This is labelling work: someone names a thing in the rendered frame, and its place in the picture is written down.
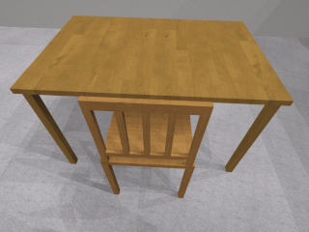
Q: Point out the chair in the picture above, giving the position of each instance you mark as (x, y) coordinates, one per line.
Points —
(147, 133)

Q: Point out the table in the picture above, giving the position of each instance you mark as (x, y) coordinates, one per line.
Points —
(192, 60)

